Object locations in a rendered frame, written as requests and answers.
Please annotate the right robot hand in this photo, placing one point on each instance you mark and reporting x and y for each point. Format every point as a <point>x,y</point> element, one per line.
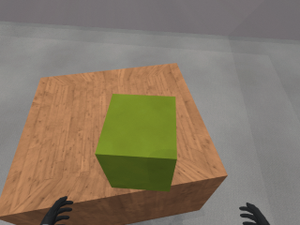
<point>257,216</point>

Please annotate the carton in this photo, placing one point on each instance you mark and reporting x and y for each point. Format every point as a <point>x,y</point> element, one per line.
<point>137,146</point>

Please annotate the pedestal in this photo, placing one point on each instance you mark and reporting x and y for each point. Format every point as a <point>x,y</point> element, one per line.
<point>55,156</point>

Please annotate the left robot hand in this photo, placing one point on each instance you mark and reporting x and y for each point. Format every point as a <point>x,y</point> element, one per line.
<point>52,216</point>

